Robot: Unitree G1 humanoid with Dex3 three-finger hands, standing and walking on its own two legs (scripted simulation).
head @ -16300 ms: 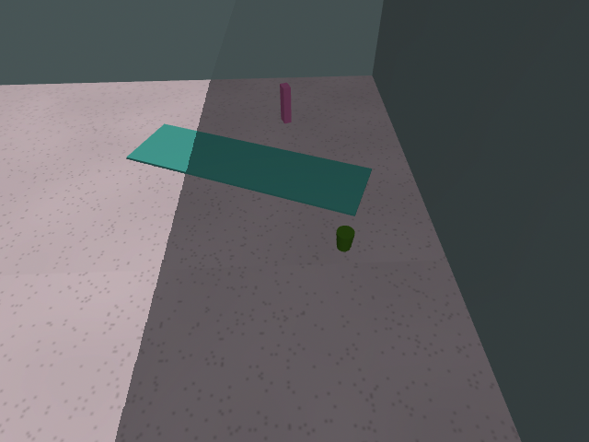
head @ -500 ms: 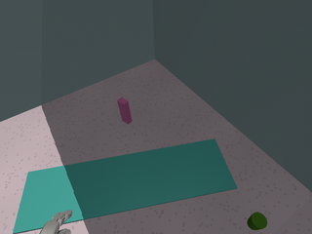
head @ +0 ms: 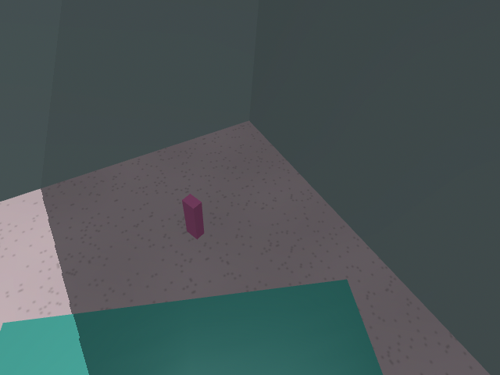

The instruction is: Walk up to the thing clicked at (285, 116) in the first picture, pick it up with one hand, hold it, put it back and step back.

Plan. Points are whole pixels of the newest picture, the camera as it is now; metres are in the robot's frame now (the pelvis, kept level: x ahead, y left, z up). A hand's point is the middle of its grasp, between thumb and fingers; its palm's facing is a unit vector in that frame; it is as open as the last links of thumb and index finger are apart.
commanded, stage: walk up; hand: left
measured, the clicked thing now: (193, 217) +0.86 +0.22 -0.65
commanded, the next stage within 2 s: none
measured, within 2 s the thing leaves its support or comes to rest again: neither
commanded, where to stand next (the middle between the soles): +0.55 -0.04 m, yaw +2 degrees
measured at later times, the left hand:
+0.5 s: hand (139, 349) +0.20 +0.20 -0.10, palm faces +0.00 -0.90 -0.43, open 7.4 cm
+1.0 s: hand (128, 301) +0.30 +0.25 -0.15, palm faces -0.01 -0.94 -0.35, open 7.4 cm
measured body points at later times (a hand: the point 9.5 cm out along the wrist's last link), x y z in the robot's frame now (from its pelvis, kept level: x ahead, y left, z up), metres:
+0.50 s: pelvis +0.15 -0.08 +0.01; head +0.16 -0.12 +0.46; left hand +0.20 +0.24 -0.07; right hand +0.24 -0.40 -0.12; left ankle +0.17 +0.08 -0.64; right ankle +0.21 -0.17 -0.72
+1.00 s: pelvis +0.25 -0.03 +0.00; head +0.24 +0.00 +0.45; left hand +0.30 +0.30 -0.13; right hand +0.32 -0.36 -0.08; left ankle +0.31 +0.07 -0.72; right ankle +0.25 -0.16 -0.67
